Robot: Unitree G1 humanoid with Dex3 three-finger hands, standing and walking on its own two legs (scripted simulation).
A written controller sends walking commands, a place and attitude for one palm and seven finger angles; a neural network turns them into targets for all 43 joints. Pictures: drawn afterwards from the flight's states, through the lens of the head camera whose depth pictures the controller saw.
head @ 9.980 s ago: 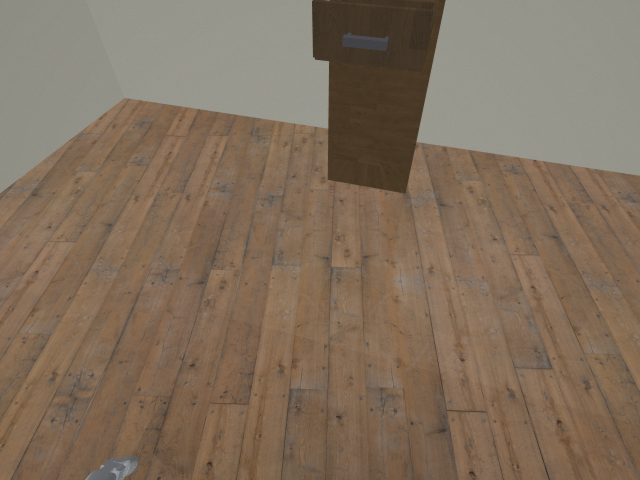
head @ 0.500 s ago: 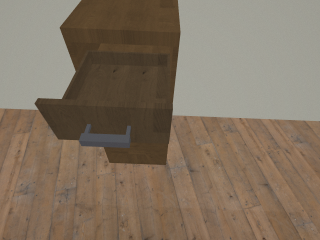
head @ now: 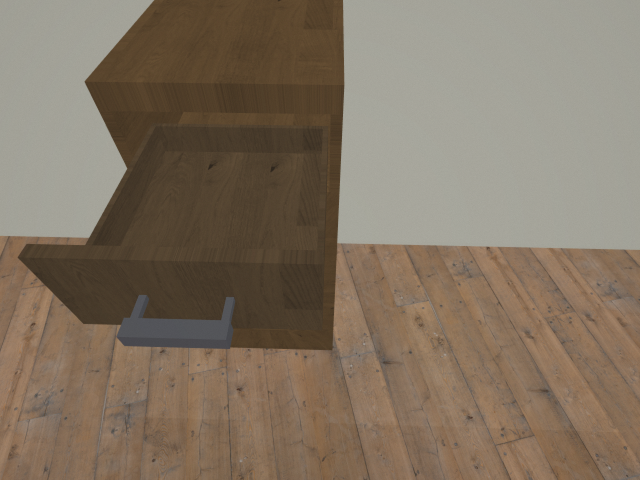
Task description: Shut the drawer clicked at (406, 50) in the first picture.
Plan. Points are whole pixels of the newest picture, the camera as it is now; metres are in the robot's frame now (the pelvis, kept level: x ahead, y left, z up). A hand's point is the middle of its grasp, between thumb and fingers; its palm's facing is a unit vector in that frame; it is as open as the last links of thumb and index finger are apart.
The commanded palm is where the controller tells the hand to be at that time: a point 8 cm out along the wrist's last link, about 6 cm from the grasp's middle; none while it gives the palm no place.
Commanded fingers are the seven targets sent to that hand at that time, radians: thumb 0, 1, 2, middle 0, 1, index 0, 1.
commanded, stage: come to a stop and stand still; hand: left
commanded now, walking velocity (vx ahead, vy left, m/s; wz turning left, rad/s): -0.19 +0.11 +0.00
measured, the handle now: (181, 318) +0.29 +0.19 +0.04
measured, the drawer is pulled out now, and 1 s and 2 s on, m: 0.30 0.30 0.30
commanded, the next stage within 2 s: look again from close up in 0.90 s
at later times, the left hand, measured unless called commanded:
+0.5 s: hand out of the picture +0.05 +0.18 -0.16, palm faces +0.01 -0.95 -0.31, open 7.4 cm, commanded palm none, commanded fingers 0.00 0.90 0.90 -0.20 -0.30 -0.20 -0.30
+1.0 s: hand out of the picture -0.02 +0.18 -0.16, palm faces +0.01 -0.97 -0.23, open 7.4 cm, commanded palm none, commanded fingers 0.00 0.90 0.90 -0.20 -0.30 -0.20 -0.30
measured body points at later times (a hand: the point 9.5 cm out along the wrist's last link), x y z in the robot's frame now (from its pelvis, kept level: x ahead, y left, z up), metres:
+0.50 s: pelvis -0.01 -0.02 +0.00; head +0.03 -0.05 +0.44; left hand +0.05 +0.23 -0.13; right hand +0.05 -0.25 -0.17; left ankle -0.03 +0.10 -0.71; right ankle -0.05 -0.12 -0.73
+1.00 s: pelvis -0.02 -0.01 +0.01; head +0.00 -0.02 +0.46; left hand -0.02 +0.23 -0.14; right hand -0.02 -0.24 -0.15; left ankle -0.01 +0.09 -0.73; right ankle -0.05 -0.12 -0.73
